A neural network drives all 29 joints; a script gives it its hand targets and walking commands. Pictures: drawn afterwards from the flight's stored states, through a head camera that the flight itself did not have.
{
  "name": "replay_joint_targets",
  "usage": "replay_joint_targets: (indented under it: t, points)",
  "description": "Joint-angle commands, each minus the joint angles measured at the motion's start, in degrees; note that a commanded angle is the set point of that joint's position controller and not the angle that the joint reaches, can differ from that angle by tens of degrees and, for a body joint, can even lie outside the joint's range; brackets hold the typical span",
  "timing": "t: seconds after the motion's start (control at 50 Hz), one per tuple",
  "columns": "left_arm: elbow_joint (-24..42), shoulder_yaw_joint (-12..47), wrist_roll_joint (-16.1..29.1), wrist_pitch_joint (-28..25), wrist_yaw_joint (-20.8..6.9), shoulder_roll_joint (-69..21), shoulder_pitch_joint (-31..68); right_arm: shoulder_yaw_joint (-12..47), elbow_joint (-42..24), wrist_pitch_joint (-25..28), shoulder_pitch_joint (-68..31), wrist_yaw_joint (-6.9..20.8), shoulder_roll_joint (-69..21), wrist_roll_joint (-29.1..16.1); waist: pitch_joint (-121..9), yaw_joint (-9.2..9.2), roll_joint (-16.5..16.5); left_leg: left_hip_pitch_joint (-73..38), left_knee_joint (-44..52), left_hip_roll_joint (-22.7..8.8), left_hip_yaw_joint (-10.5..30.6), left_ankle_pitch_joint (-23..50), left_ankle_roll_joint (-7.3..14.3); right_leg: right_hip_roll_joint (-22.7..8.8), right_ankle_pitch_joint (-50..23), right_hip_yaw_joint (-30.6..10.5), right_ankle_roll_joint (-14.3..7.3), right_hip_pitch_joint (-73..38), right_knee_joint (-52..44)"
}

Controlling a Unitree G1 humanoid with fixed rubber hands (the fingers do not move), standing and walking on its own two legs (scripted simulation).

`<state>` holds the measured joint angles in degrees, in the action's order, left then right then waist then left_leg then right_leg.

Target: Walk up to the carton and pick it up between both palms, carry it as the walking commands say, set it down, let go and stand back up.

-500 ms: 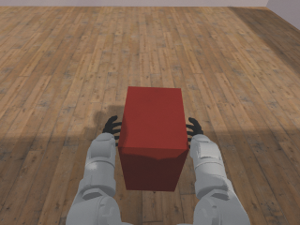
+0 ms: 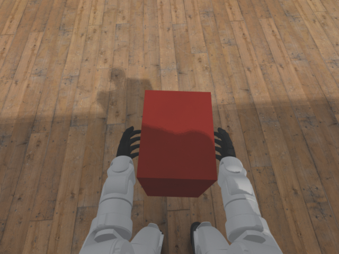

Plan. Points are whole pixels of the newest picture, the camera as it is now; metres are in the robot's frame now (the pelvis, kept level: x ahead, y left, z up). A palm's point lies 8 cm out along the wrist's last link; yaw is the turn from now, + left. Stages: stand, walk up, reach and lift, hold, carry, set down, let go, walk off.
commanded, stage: set down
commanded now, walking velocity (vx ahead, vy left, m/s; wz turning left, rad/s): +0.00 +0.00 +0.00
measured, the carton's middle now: (175, 150) +0.37 +0.03 -0.13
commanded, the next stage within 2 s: none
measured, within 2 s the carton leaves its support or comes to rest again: neither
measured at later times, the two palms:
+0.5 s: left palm (130, 156) +0.35 +0.16 -0.13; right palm (216, 157) +0.36 -0.10 -0.14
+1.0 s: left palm (135, 155) +0.38 +0.17 -0.22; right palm (210, 156) +0.40 -0.09 -0.23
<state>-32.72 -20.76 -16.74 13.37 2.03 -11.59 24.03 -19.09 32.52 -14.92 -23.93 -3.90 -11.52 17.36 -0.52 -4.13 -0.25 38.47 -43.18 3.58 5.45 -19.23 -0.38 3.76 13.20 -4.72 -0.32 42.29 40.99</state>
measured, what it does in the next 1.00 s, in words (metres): lowers itself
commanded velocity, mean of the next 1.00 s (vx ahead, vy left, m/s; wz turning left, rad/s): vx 0.00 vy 0.00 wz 0.00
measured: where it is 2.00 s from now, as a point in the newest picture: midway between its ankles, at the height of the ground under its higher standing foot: outside the picture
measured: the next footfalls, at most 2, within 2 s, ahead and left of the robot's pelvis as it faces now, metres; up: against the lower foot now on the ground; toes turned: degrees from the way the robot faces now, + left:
none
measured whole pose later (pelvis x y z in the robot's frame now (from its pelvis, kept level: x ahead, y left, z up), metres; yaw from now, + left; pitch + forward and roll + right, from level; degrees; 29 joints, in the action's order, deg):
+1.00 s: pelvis -0.04 +0.00 -0.15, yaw +0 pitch +34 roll +2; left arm -39.0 -25.5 -11.6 12.8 3.5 -4.9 46.2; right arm -20.8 42.1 -12.7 -47.6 -8.5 -6.1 11.7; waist -4.5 -3.7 1.7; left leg 86.3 -84.9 6.7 4.0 -32.3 -1.7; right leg 7.3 24.8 -5.9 1.4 91.0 82.4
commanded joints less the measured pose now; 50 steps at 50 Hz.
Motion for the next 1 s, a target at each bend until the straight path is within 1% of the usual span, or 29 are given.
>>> replay_joint_targets:
  t: [0.0, 0.1, 0.2, 0.36, 0.46, 0.56, 0.7, 0.98]
  points:
    - [-2.1, 28.7, 5.0, -3.7, -10.4, -50.2, 26.2, 29.9, 0.5, 5.1, -27.8, 9.4, -51.2, -5.0, -35.8, -0.54, 1.4, -1.3, 2.0, 2.9, -0.3, 19.6, -1.3, 2.5, -20.4, -1.4, 0.7, -24.0, 2.2]
    - [-2.6, 27.9, 5.0, -5.4, -9.9, -48.4, 29.3, 29.8, 1.4, 6.7, -30.8, 8.0, -50.3, -4.8, -38.2, -1.14, 1.7, 3.7, -1.4, 3.4, -1.1, 16.5, -1.6, 3.1, -18.0, -1.4, 0.9, -19.9, 5.7]
    - [-3.5, 27.1, 5.3, -6.2, -9.7, -47.8, 33.5, 29.4, 2.6, 7.8, -35.3, 6.6, -50.3, -4.8, -40.8, -1.48, 1.9, 8.7, -5.5, 3.9, -2.0, 12.2, -1.6, 3.8, -13.7, -1.1, 1.2, -15.4, 9.8]
    - [-5.1, 26.4, 6.8, -5.2, -10.3, -47.6, 40.8, 28.6, 4.7, 7.3, -42.7, 5.6, -50.9, -5.6, -43.9, -1.4, 2.2, 16.0, -11.8, 4.4, -3.4, 5.2, -1.2, 4.6, -6.0, -0.2, 1.3, -8.1, 16.3]
    - [-5.7, 26.1, 7.9, -4.2, -10.6, -47.7, 44.9, 28.5, 5.6, 6.5, -47.1, 5.5, -51.6, -6.4, -45.9, -1.56, 2.9, 19.7, -15.9, 4.7, -4.1, 2.6, -1.0, 5.0, -2.9, 0.4, 1.3, -3.9, 20.3]
    - [-5.7, 26.2, 8.9, -3.2, -10.7, -48.5, 48.2, 28.8, 6.0, 5.8, -50.9, 5.4, -52.0, -7.6, -49.0, -1.7, 3.2, 22.1, -20.0, 5.0, -4.3, 2.4, -1.2, 5.5, -2.3, 1.1, 1.4, -0.1, 24.4]
    - [-5.6, 26.6, 9.9, -2.3, -10.5, -49.0, 51.6, 28.7, 6.8, 5.2, -54.2, 5.4, -52.4, -9.0, -53.1, -1.59, 3.0, 24.9, -25.2, 5.6, -4.5, 3.9, -1.5, 6.0, -3.4, 1.9, 1.7, 4.7, 29.3]
    - [-7.2, 24.6, 10.3, -2.0, -10.4, -46.4, 56.7, 26.5, 8.3, 5.3, -60.2, 4.1, -50.1, -10.2, -56.4, -1.63, 3.1, 32.3, -33.2, 6.6, -5.5, 5.7, -1.8, 7.1, -4.9, 3.2, 2.6, 12.3, 37.3]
